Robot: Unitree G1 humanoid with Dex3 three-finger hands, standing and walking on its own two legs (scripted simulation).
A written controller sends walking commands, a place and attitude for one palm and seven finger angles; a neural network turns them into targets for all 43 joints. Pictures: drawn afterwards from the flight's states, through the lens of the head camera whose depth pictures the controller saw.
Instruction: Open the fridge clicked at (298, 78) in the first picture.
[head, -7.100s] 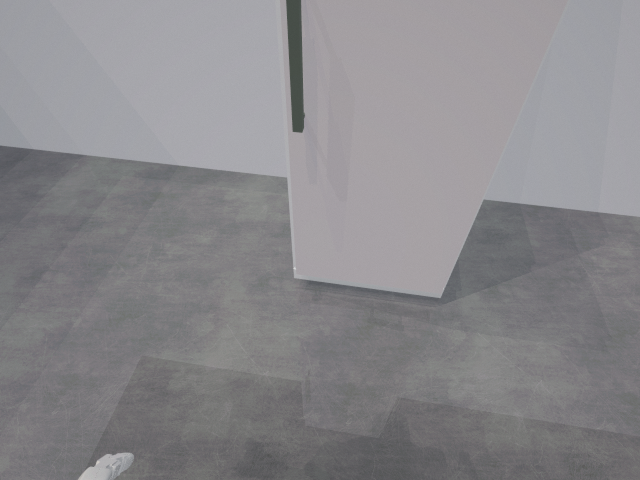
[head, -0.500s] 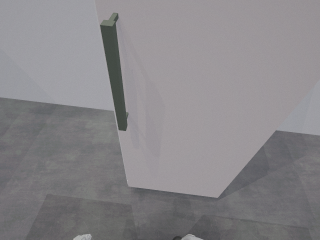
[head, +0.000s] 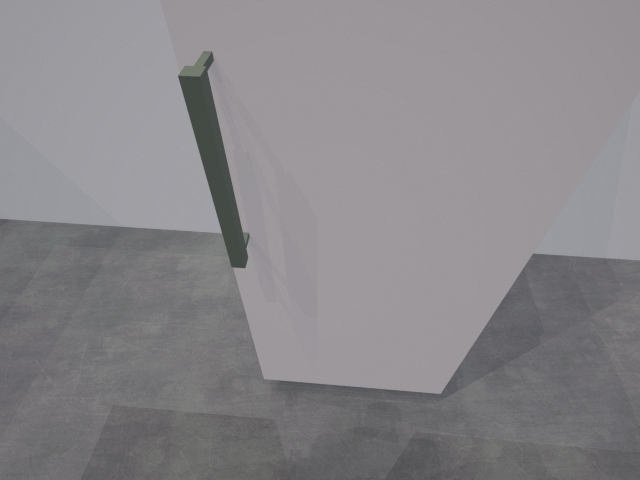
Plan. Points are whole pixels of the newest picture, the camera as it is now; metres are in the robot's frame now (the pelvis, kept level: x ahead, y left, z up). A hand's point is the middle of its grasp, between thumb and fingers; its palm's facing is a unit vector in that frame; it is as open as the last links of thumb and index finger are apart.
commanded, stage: come to a stop and stand still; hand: left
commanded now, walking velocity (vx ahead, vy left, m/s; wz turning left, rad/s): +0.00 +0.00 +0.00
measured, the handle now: (225, 178) +0.47 +0.16 +0.13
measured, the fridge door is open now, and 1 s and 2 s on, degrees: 0 0 0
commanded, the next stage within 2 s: look again from close up in 0.86 s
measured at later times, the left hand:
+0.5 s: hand out of the picture -0.02 +0.21 -0.18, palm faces -0.02 -0.98 -0.21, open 7.3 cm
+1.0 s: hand out of the picture -0.04 +0.21 -0.17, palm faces -0.03 -0.99 -0.15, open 7.3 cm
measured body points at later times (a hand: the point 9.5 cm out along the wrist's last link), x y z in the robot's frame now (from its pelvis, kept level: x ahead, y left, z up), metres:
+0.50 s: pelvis -0.02 +0.03 +0.00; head -0.04 +0.02 +0.45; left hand -0.02 +0.26 -0.16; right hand -0.02 -0.19 -0.17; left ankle +0.02 +0.13 -0.74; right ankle -0.03 -0.08 -0.74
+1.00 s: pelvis -0.02 +0.05 +0.00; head +0.00 +0.05 +0.45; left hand -0.04 +0.26 -0.16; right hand -0.03 -0.18 -0.16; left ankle +0.02 +0.13 -0.74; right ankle -0.03 -0.08 -0.74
